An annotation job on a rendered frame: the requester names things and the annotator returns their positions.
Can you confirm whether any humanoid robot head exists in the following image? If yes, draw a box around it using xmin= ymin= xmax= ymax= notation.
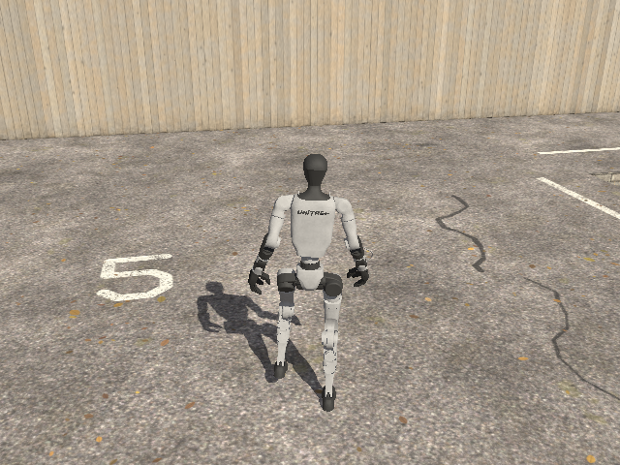
xmin=297 ymin=154 xmax=330 ymax=201

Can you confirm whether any right robot hand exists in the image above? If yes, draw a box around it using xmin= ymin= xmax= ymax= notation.
xmin=347 ymin=267 xmax=369 ymax=287

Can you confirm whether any robot right shin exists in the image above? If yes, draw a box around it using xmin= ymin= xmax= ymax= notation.
xmin=323 ymin=331 xmax=338 ymax=397

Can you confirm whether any left robot hand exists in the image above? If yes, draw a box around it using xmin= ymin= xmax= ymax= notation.
xmin=248 ymin=269 xmax=270 ymax=295

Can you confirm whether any robot left upper arm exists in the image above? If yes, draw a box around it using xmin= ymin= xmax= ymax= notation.
xmin=264 ymin=195 xmax=294 ymax=249

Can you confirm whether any robot right forearm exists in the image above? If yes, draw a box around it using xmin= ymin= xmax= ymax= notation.
xmin=350 ymin=236 xmax=368 ymax=271

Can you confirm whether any robot left forearm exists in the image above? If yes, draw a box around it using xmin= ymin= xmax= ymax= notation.
xmin=252 ymin=233 xmax=274 ymax=275

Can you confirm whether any robot right upper arm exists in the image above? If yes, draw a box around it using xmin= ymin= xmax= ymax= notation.
xmin=334 ymin=197 xmax=360 ymax=251

